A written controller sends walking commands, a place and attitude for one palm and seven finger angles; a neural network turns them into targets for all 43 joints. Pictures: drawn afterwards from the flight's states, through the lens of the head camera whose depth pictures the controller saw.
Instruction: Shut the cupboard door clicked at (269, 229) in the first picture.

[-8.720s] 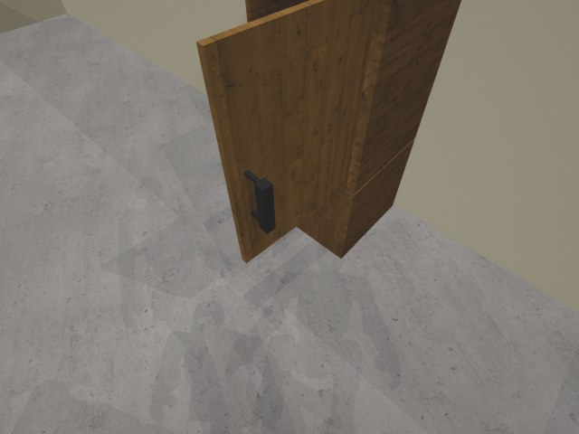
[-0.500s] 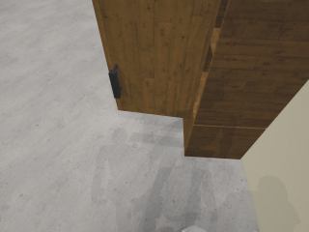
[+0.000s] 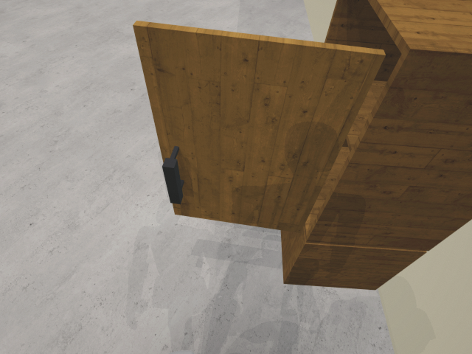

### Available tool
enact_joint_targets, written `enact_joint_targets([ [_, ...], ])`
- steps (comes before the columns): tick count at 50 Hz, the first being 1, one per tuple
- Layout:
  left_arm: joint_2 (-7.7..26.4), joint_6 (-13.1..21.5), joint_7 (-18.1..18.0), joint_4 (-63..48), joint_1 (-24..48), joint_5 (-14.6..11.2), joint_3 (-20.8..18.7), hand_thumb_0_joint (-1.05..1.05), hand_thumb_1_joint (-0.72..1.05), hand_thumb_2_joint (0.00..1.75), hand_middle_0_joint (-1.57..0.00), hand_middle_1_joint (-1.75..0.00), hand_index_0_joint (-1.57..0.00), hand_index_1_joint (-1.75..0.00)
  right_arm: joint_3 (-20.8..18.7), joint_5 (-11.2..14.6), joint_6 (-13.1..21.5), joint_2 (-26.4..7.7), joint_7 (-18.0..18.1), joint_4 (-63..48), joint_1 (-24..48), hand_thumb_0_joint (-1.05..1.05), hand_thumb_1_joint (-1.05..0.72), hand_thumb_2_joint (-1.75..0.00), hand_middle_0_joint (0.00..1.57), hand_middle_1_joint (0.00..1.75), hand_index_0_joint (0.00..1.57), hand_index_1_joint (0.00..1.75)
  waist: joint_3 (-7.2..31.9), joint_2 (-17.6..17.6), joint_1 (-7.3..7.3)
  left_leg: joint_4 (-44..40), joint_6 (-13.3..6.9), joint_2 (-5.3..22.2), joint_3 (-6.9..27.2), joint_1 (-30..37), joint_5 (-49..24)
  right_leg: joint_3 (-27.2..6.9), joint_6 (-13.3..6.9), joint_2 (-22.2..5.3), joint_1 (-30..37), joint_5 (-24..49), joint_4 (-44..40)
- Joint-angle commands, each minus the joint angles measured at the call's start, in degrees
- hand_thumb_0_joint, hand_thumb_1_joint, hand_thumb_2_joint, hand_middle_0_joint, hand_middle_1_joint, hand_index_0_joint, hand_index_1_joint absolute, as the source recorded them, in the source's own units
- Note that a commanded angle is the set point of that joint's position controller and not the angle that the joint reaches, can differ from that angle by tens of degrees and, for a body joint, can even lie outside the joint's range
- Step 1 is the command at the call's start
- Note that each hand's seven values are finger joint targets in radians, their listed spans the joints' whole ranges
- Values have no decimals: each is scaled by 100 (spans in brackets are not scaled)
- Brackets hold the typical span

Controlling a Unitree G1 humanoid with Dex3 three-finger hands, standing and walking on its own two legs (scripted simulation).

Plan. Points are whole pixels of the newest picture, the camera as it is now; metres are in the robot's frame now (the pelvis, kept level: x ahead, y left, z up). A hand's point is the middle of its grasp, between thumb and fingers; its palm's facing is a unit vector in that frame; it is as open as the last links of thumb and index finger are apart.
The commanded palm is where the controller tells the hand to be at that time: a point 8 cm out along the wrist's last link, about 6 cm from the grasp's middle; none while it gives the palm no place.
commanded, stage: come to a stop and stand still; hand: left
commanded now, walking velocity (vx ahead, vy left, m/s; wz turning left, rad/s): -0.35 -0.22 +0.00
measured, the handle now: (176, 175) +0.51 +0.19 -0.09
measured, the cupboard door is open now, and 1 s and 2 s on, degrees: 85 85 85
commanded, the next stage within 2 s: look again from close up in 0.78 s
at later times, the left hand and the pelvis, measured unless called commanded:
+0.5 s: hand out of the picture +0.07 +0.16 -0.16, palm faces -0.01 -0.98 -0.22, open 7.4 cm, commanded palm none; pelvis +0.00 -0.03 +0.01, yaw -1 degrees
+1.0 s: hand out of the picture +0.02 +0.15 -0.16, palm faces -0.03 -0.97 -0.23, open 7.3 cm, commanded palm none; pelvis +0.02 -0.03 +0.01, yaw -2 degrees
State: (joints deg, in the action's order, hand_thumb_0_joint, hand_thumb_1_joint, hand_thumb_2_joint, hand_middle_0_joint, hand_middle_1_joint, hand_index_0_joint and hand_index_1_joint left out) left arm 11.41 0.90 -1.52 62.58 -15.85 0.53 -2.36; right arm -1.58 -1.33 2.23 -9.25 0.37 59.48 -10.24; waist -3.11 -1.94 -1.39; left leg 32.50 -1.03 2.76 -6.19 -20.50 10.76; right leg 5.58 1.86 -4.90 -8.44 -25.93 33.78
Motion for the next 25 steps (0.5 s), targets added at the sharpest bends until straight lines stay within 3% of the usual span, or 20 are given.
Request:
enact_joint_targets([
  [1,436,-188,-70,-298,-223,-51,-26,0,90,90,-20,-30,-20,-30,-129,-4,-118,-1155,276,21,-765,0,-90,-90,20,30,20,30,672,1693,285,-889,-891,1886,1584,1552,-5849,-395,-6,132,-1050,-1008,1706],
  [4,505,-293,-30,-483,-29,-40,-114,0,90,90,-20,-30,-20,-30,-262,-5,-259,-1286,333,-131,-492,0,-90,-90,20,30,20,30,691,957,318,-743,-1134,1953,1475,1683,-5126,-511,-80,224,-1512,-845,2067],
  [6,480,-373,5,-622,27,-2,-177,0,90,90,-20,-30,-20,-30,-339,1,-302,-1376,343,-187,-400,0,-90,-90,20,30,20,30,934,841,315,-880,-1133,1987,1386,1621,-4272,-584,-51,292,-1623,-622,2449],
  [8,437,-425,25,-719,5,16,-216,0,90,90,-20,-30,-20,-30,-349,-12,-316,-1313,334,-279,-171,0,-90,-90,20,30,20,30,938,903,226,-1017,-1065,1928,1245,1302,-3324,-662,-43,300,-1611,-461,2585],
  [11,344,-436,57,-855,-74,30,-212,0,90,90,-20,-30,-20,-30,-360,-50,-328,-1283,266,-424,172,0,-90,-90,20,30,20,30,790,1148,115,-1211,-877,1794,1099,642,-1919,-486,-134,274,-1047,-189,1685],
  [13,309,-390,64,-839,-187,53,-203,0,90,90,-20,-30,-20,-30,-384,-47,-359,-1301,211,-430,182,0,-90,-90,20,30,20,30,738,1103,77,-1209,-741,1630,1094,377,-993,-246,-169,320,-554,217,805],
  [14,353,-354,60,-803,-400,66,-205,0,90,90,-20,-30,-20,-30,-372,-26,-378,-1231,193,-447,243,0,-90,-90,20,30,20,30,571,840,-50,-977,-604,1453,989,66,-529,-184,-209,360,-180,702,111],
  [15,502,-326,49,-773,-517,87,-226,0,90,90,-20,-30,-20,-30,-372,18,-398,-1150,149,-468,187,0,-90,-90,20,30,20,30,590,416,-93,-676,-359,1068,792,-266,194,-356,-229,247,218,1160,-681],
  [16,904,-266,17,-871,-401,152,-265,0,90,90,-20,-30,-20,-30,-343,66,-443,-800,103,-550,86,0,-90,-90,20,30,20,30,381,-830,-25,143,53,291,298,-593,1409,-1645,-563,-664,-65,928,-1707],
  [17,1192,-247,18,-1003,29,151,-245,0,90,90,-20,-30,-20,-30,-285,84,-501,-613,43,-651,177,0,-90,-90,20,30,20,30,97,-1479,23,1120,211,-166,176,-354,2084,-2290,-1085,-1484,-1029,552,-2307],
  [18,1216,-239,33,-1126,330,158,-199,0,90,90,-20,-30,-20,-30,-284,64,-537,-605,-2,-655,143,0,-90,-90,20,30,20,30,171,-800,75,1820,160,-232,362,30,2012,-2081,-1254,-1444,-1625,9,-2311],
  [20,877,-149,-14,-1072,681,130,-150,0,90,90,-20,-30,-20,-30,-279,38,-549,-576,30,-518,7,0,-90,-90,20,30,20,30,18,-1214,243,2174,131,-151,558,-146,1706,-1759,-1212,-1055,-1387,1259,-1965],
  [21,791,-127,-12,-1053,702,123,-124,0,90,90,-20,-30,-20,-30,-263,50,-507,-582,38,-450,-139,0,-90,-90,20,30,20,30,61,-1152,271,2075,154,-158,530,-129,1640,-1501,-1201,-946,-1147,1945,-1768],
  [23,767,-79,-17,-923,523,108,-110,0,90,90,-20,-30,-20,-30,-192,71,-420,-471,63,-350,-278,0,-90,-90,20,30,20,30,264,-857,224,1052,224,-204,406,28,1598,-1251,-1176,-823,-408,3281,-1325],
  [24,748,-61,-28,-821,425,78,-101,0,90,90,-20,-30,-20,-30,-158,78,-378,-389,81,-263,-412,0,-90,-90,20,30,20,30,431,-615,237,173,256,-194,364,317,1194,-1161,-1089,-750,-122,3618,-1025],
  [25,750,-50,-28,-739,381,22,-83,0,90,90,-20,-30,-20,-30,-115,72,-325,-382,93,-145,-590,0,-90,-90,20,30,20,30,565,-396,282,-711,247,-191,427,782,392,-1124,-871,-662,-74,3642,-739],
])
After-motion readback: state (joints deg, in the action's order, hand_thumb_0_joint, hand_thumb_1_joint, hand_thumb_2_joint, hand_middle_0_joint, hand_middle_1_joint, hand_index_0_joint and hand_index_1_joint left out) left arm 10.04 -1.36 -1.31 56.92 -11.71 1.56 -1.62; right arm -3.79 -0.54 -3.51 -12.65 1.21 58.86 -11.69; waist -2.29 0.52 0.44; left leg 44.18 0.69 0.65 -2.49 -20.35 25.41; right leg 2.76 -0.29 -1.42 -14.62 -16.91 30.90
